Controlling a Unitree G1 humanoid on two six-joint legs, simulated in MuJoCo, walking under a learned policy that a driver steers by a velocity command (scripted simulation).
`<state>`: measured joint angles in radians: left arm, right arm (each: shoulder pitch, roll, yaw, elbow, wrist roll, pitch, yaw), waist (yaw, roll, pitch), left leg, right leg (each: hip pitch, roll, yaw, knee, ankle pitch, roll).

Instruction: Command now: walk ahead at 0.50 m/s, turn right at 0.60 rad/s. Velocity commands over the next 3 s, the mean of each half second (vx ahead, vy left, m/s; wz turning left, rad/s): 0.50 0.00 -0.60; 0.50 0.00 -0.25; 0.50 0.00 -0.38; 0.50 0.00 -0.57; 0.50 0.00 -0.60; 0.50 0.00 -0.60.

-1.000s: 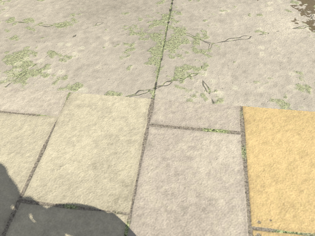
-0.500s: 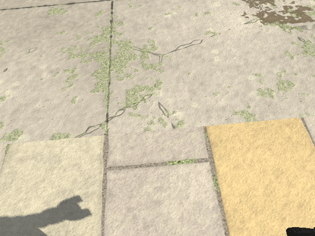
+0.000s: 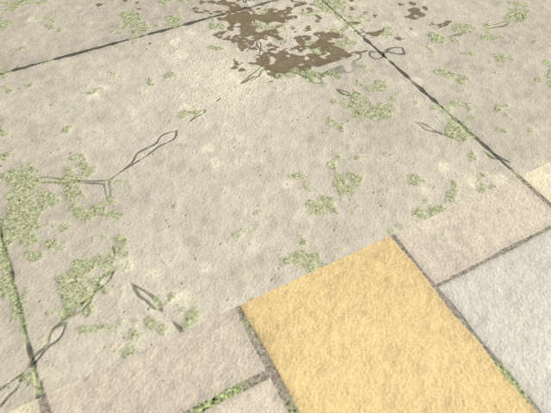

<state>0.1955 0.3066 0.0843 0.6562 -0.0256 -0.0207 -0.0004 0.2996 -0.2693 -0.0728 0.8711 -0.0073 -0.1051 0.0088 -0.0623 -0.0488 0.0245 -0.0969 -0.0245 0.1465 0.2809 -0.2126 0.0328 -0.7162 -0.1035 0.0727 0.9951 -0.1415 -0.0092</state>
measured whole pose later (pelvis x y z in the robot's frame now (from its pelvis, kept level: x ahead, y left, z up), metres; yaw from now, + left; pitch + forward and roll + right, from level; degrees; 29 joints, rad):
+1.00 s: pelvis +0.56 -0.11 +0.00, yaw -24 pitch +2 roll +1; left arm 0.18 0.28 0.05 0.67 0.00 -0.06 0.00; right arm 0.37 -0.26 -0.04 0.83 0.00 -0.09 0.02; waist -0.07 -0.04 0.01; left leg -0.14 -0.05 0.02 0.29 -0.19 0.06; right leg -0.64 -0.09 0.05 0.89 -0.18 0.00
